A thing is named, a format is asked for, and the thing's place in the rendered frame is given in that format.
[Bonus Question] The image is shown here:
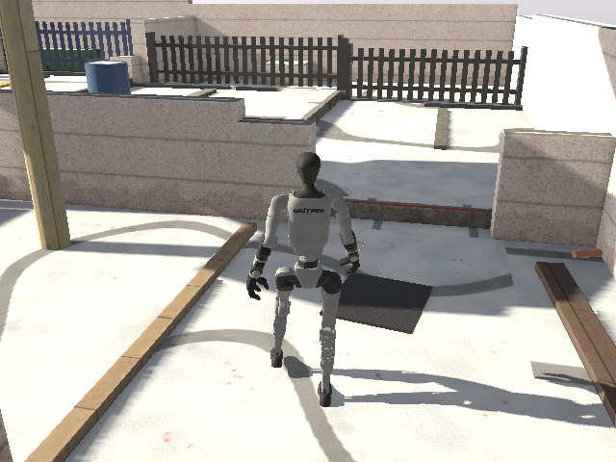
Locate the robot shin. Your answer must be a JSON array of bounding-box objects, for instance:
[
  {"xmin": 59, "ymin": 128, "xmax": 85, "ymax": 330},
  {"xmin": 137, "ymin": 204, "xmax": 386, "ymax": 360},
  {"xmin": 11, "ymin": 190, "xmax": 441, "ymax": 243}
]
[
  {"xmin": 321, "ymin": 328, "xmax": 336, "ymax": 394},
  {"xmin": 273, "ymin": 299, "xmax": 287, "ymax": 356}
]

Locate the robot left hand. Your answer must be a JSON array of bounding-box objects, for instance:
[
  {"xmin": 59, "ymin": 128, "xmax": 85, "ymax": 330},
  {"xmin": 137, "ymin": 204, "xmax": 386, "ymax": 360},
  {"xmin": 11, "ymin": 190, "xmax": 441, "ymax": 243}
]
[{"xmin": 246, "ymin": 275, "xmax": 269, "ymax": 300}]

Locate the left robot forearm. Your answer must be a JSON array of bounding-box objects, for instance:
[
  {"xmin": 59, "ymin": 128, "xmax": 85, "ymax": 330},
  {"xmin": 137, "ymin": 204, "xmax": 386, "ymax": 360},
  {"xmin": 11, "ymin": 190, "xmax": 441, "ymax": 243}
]
[{"xmin": 249, "ymin": 233, "xmax": 271, "ymax": 279}]

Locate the right robot upper arm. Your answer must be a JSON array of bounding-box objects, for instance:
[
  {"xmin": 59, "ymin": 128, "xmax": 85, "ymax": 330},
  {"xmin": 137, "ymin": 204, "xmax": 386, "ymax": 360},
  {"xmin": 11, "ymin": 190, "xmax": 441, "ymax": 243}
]
[{"xmin": 328, "ymin": 193, "xmax": 354, "ymax": 245}]

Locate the robot right shin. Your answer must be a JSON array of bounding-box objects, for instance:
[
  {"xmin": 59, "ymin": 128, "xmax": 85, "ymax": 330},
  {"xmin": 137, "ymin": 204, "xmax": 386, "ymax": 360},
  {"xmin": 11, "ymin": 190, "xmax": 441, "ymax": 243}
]
[{"xmin": 321, "ymin": 328, "xmax": 336, "ymax": 394}]

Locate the right robot forearm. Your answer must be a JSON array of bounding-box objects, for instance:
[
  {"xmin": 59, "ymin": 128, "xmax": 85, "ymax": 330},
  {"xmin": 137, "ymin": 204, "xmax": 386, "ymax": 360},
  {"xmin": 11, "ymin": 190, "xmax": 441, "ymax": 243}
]
[{"xmin": 344, "ymin": 230, "xmax": 359, "ymax": 262}]

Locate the robot right hand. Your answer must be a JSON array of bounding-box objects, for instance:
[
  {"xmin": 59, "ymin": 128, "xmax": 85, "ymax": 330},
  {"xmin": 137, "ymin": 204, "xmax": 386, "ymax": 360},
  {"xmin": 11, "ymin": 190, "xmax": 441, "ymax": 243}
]
[{"xmin": 338, "ymin": 257, "xmax": 360, "ymax": 274}]

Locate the robot left shin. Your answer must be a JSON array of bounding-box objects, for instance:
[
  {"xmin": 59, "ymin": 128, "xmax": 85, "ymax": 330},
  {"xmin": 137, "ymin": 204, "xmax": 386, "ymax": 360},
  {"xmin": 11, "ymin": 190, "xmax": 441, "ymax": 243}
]
[{"xmin": 273, "ymin": 299, "xmax": 287, "ymax": 356}]

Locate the left robot upper arm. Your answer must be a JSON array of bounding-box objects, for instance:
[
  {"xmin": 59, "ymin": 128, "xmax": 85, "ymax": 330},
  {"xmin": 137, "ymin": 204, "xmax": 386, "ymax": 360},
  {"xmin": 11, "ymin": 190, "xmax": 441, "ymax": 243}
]
[{"xmin": 262, "ymin": 194, "xmax": 289, "ymax": 248}]

